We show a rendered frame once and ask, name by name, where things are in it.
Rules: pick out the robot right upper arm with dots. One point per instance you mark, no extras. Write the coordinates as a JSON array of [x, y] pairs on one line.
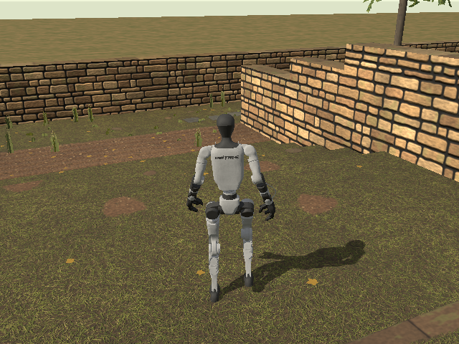
[[250, 151]]

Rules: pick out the right robot foot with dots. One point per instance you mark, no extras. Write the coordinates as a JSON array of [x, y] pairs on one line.
[[248, 280]]

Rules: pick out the right robot forearm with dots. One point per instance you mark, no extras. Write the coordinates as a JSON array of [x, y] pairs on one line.
[[264, 192]]

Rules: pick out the right robot hand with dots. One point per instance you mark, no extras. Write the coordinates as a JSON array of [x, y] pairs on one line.
[[271, 210]]

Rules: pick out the robot left upper arm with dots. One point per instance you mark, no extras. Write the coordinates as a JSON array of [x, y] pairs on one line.
[[204, 153]]

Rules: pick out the left robot hand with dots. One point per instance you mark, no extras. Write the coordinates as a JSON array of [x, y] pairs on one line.
[[197, 202]]

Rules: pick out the right robot shin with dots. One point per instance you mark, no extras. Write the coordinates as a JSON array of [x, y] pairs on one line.
[[247, 253]]

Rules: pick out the left robot forearm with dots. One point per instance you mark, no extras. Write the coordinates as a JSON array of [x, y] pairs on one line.
[[193, 191]]

